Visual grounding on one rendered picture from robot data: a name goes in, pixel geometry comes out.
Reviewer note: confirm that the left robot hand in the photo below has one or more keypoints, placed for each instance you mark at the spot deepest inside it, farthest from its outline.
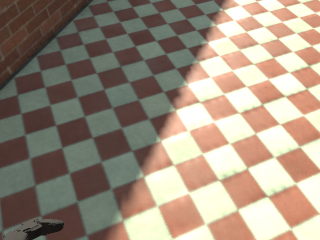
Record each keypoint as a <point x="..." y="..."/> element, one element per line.
<point x="34" y="228"/>

